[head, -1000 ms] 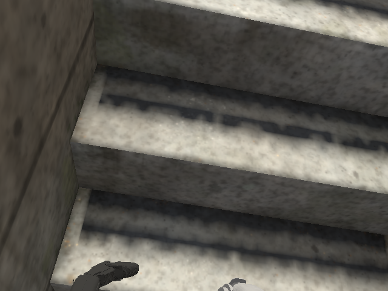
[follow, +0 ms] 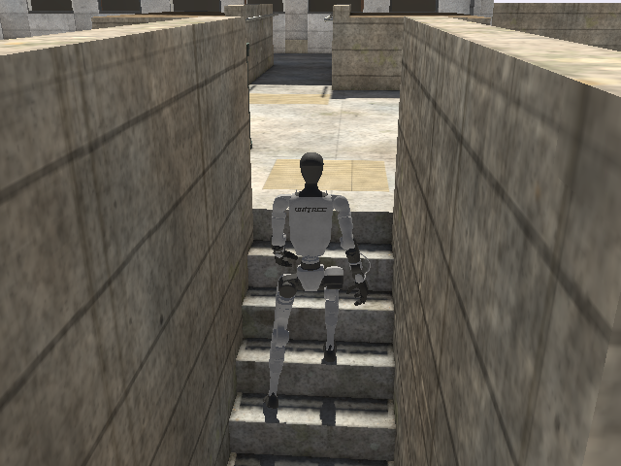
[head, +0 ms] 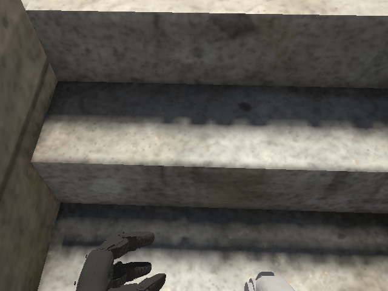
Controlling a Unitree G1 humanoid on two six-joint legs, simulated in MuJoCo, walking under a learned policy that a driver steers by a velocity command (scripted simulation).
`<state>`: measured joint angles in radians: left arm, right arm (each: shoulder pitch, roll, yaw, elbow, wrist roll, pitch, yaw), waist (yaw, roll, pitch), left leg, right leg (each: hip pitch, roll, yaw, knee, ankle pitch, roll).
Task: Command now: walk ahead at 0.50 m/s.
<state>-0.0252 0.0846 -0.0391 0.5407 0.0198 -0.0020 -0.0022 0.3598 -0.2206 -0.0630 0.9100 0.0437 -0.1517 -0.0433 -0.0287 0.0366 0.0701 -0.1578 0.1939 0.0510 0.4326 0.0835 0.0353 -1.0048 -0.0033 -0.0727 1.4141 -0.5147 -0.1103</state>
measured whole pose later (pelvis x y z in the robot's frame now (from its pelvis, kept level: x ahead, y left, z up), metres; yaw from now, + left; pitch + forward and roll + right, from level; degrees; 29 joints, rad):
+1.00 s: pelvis +0.53 -0.11 +0.48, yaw -1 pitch +4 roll -2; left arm 0.11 0.11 0.00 0.80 0.00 -0.04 0.02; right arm 0.40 -0.21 -0.08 0.85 -0.03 -0.12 0.03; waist -0.03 0.04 0.01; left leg -0.52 -0.06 -0.14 1.52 0.01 0.10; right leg -0.71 0.03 -0.11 1.14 -0.52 -0.09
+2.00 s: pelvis +1.14 -0.09 +0.76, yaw +0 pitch +3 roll +0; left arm 0.12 0.22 0.04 0.74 0.04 -0.08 -0.01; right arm 0.44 -0.23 -0.04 0.87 0.00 -0.10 -0.04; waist -0.06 0.01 0.01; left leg -0.13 -0.08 -0.03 0.96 -0.42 0.07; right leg -0.43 0.04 -0.09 0.53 -0.15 -0.10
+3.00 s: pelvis +1.70 -0.04 +0.76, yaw +0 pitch +1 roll +2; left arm 0.06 0.21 0.02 0.80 0.04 -0.06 -0.02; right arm 0.47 -0.20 -0.03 0.99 -0.02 -0.09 -0.01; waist -0.05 -0.02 0.03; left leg 0.11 -0.06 0.06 0.28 -0.39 0.04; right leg -0.51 -0.02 -0.07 0.53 -0.01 -0.08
